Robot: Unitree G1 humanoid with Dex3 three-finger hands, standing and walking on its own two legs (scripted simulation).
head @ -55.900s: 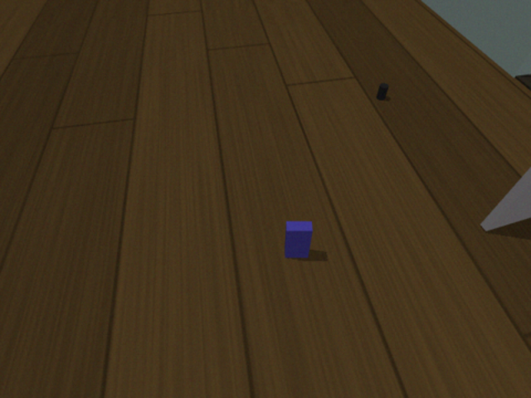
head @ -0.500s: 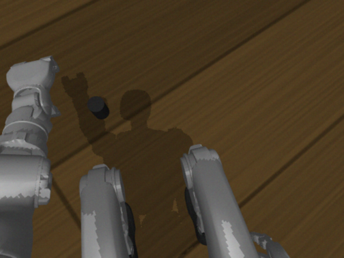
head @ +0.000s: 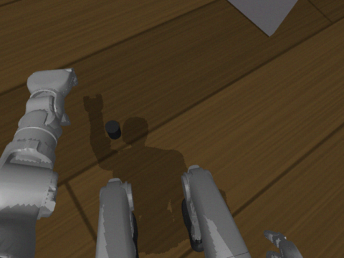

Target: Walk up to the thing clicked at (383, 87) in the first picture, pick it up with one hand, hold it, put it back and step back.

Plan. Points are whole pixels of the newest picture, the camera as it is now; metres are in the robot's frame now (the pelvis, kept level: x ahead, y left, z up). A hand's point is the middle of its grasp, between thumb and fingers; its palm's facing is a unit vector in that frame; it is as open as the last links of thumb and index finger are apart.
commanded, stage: go down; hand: left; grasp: from above
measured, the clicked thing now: (113, 130) +0.56 +0.15 -0.45
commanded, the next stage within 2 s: none
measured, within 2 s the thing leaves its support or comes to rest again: neither
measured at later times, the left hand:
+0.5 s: hand (50, 88) +0.50 +0.22 +0.00, palm faces -0.45 -0.02 -0.89, open 12.1 cm
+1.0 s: hand (45, 79) +0.50 +0.22 +0.03, palm faces -0.43 -0.02 -0.90, open 11.9 cm
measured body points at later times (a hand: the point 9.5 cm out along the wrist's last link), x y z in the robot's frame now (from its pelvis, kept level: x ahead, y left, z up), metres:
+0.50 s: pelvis +0.02 +0.00 +0.07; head +0.18 +0.02 +0.49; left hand +0.51 +0.22 +0.05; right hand +0.06 -0.26 -0.06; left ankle +0.08 +0.12 -0.46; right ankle +0.10 -0.14 -0.46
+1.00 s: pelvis +0.04 +0.00 +0.11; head +0.20 +0.02 +0.53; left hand +0.51 +0.21 +0.08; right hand +0.08 -0.26 -0.01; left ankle +0.08 +0.12 -0.46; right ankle +0.10 -0.14 -0.46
